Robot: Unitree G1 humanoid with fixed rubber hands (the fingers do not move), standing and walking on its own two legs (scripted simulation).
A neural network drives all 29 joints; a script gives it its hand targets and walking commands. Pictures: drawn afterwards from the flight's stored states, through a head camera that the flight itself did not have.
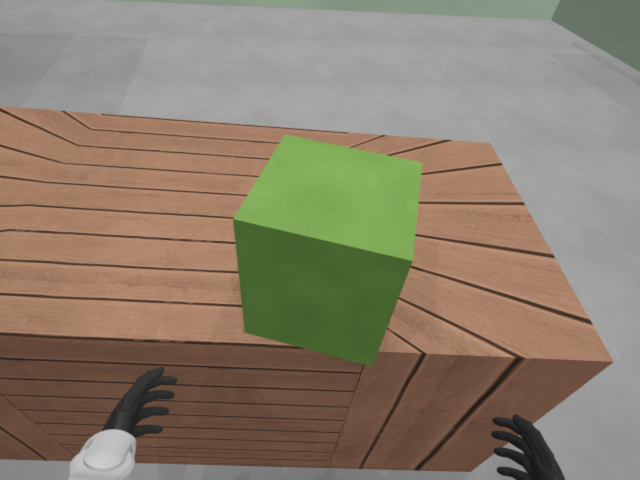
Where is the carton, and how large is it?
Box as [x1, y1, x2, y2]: [233, 135, 421, 365]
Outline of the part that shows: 284,135 233,218 245,332 360,363 372,365 412,261 421,162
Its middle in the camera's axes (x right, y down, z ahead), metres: +0.01 +0.02 +0.60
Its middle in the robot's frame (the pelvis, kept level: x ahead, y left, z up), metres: +0.44 +0.01 +0.03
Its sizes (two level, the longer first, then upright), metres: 0.210 0.200 0.250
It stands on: a pedestal, 0.67 m high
